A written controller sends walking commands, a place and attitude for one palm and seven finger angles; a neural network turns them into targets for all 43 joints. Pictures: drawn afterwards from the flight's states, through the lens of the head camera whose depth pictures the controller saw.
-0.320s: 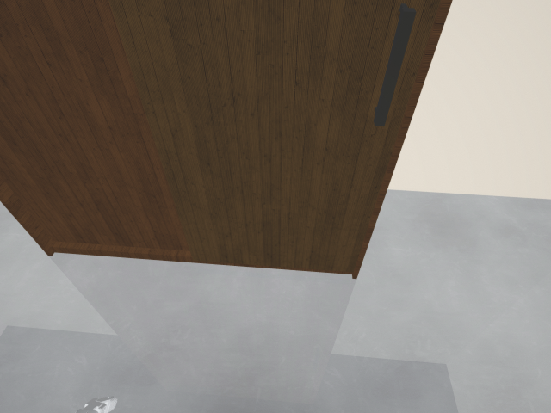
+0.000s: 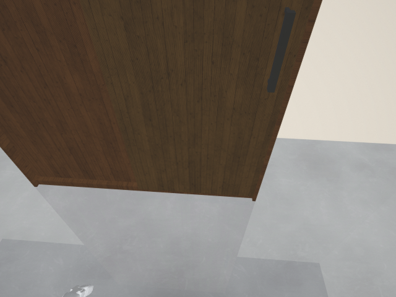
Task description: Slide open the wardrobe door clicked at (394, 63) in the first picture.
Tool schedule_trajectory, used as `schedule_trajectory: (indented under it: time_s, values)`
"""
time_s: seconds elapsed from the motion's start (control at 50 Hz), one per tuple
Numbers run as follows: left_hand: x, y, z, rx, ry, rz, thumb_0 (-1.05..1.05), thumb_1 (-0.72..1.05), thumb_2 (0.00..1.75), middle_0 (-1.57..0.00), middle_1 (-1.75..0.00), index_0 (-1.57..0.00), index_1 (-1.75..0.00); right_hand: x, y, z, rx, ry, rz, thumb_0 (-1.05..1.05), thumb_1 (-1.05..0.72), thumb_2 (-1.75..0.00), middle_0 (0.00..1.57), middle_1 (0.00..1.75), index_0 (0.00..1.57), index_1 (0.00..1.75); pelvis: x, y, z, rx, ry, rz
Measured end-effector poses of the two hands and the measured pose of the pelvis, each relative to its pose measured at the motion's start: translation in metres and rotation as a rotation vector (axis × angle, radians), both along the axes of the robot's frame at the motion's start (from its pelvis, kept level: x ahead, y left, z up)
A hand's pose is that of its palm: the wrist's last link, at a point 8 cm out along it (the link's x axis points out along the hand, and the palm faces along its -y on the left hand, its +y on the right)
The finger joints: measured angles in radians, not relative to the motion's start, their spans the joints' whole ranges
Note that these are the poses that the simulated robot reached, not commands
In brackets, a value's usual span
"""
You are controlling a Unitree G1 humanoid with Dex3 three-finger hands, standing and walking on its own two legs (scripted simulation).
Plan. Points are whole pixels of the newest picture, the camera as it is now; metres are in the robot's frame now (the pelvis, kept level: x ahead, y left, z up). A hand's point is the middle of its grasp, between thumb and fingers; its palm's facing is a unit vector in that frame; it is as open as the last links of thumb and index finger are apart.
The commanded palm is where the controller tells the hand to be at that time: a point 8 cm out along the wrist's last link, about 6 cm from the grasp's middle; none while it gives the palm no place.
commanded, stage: stand and wait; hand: right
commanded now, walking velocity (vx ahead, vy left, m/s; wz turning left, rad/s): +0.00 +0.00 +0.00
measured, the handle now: (278, 52) +0.78 -0.21 +0.14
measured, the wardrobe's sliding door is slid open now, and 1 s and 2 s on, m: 0.00 0.00 0.00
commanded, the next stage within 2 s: look at it before walking up in 0.54 s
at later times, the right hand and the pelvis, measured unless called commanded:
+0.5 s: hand out of the picture +0.06 -0.23 -0.15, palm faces -0.03 +0.94 -0.33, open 7.4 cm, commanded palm none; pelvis -0.01 +0.01 +0.00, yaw +0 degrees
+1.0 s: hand out of the picture +0.07 -0.23 -0.15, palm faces -0.04 +0.95 -0.32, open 7.4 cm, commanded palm none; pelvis -0.01 +0.02 +0.00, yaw +0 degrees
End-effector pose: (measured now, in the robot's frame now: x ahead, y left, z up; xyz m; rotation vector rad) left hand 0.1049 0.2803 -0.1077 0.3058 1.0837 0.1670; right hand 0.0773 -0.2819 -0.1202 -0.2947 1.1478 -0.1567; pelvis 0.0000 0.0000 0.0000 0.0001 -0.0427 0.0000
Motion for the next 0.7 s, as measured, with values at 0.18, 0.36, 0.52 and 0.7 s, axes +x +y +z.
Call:
schedule_trajectory:
  time_s: [0.18,0.36,0.52,0.7]
  values:
    - [-0.036,0.013,-0.006,0.012,0.102,0.036,0.01,0.91,0.9,-0.2,-0.3,-0.2,-0.3,-0.026,0.002,-0.004,-0.004,0.074,-0.019,0.01,-0.9,-0.9,0.2,0.3,0.21,0.3,-0.005,0.006,0.002,0.001,0.001,-0.002]
    - [-0.057,0.022,-0.009,0.016,0.153,0.06,0.01,0.91,0.9,-0.2,-0.3,-0.2,-0.3,-0.033,0.001,-0.001,-0.021,0.098,-0.025,0.01,-0.9,-0.9,0.2,0.3,0.21,0.3,-0.008,0.01,0.003,0.0,0.001,-0.001]
    - [-0.055,0.024,-0.01,0.008,0.14,0.06,0.01,0.91,0.9,-0.2,-0.3,-0.2,-0.3,-0.023,0.003,0.003,-0.027,0.066,-0.015,0.01,-0.9,-0.9,0.2,0.3,0.21,0.3,-0.009,0.013,0.003,0.0,-0.001,0.0]
    - [-0.045,0.024,-0.007,0.005,0.112,0.052,0.01,0.91,0.9,-0.2,-0.3,-0.2,-0.3,-0.011,0.008,0.005,-0.022,0.034,-0.003,0.0,-0.9,-0.9,0.2,0.3,0.21,0.3,-0.009,0.015,0.004,0.0,0.0,0.002]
